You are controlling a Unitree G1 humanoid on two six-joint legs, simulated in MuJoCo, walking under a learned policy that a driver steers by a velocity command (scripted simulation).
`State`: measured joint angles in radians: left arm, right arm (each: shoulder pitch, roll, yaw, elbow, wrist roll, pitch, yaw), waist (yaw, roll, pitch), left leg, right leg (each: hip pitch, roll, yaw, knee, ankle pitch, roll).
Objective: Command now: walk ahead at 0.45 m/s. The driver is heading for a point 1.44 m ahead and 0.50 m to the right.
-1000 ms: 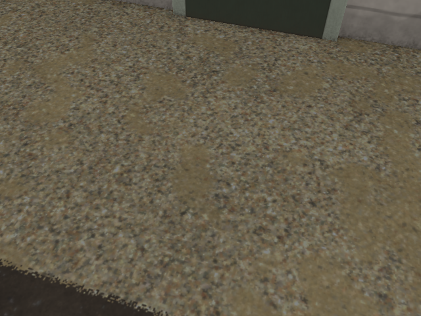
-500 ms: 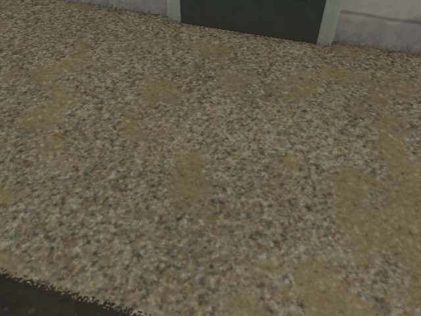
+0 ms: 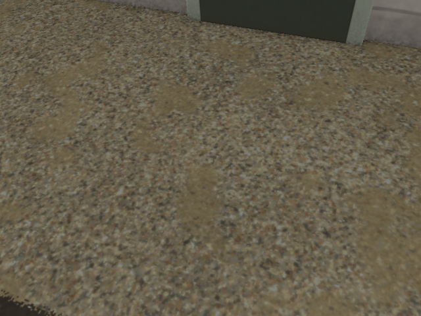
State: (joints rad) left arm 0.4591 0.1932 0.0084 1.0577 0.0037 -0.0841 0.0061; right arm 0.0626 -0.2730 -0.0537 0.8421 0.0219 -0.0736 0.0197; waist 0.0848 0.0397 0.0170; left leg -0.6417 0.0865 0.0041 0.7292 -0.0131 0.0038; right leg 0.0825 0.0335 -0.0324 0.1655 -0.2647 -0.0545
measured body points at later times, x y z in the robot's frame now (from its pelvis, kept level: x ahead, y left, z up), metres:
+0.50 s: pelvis +0.29 +0.04 +0.00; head +0.31 +0.04 +0.45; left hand +0.45 +0.30 -0.11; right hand +0.30 -0.23 -0.14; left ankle +0.26 +0.13 -0.75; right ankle +0.46 -0.14 -0.68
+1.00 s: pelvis +0.58 -0.04 +0.00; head +0.61 -0.07 +0.45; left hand +0.66 +0.22 -0.11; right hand +0.72 -0.34 -0.10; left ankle +0.77 +0.12 -0.68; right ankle +0.55 -0.11 -0.75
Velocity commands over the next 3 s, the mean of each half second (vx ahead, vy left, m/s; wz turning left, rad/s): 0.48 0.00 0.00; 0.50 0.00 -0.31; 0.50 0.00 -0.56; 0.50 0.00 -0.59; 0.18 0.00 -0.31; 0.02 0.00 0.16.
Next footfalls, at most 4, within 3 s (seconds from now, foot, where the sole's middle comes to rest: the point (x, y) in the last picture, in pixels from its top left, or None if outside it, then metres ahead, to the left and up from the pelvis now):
0.18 left None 0.30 0.13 -0.78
0.70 right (285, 289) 0.59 -0.11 -0.78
1.20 left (242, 204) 0.91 0.03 -0.78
1.72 right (337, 181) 1.04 -0.33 -0.78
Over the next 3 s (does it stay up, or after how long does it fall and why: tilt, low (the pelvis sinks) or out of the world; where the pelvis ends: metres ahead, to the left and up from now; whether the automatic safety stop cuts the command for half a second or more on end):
stays up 1.22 -0.38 -0.03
